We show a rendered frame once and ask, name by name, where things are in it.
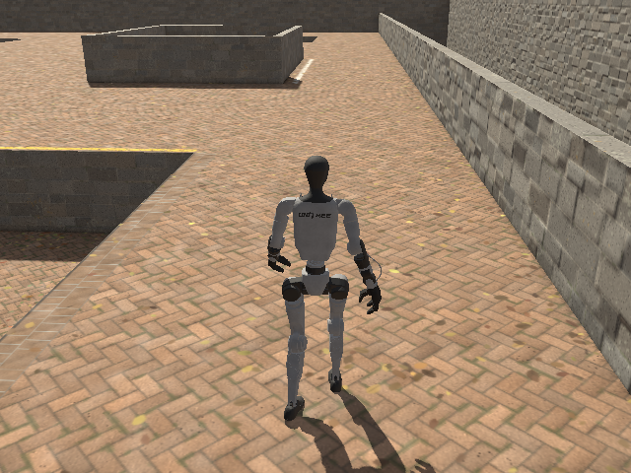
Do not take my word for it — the left robot upper arm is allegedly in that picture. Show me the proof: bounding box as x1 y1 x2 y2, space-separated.
269 197 296 249

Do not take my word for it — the right robot forearm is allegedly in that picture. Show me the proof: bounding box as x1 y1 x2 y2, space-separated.
354 239 378 289

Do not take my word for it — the robot right hand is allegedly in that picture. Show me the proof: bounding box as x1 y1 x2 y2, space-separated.
359 285 382 314

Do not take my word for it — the right robot upper arm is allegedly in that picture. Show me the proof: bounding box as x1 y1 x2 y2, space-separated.
336 198 363 255

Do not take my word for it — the robot torso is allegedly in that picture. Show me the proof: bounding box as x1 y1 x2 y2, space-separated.
293 193 339 296

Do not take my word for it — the robot left hand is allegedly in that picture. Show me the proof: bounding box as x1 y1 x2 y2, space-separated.
268 255 291 273

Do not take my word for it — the left robot forearm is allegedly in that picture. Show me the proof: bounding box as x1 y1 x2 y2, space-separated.
267 235 281 262

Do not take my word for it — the robot left shin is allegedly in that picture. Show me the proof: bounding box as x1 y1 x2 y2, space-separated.
286 335 305 407

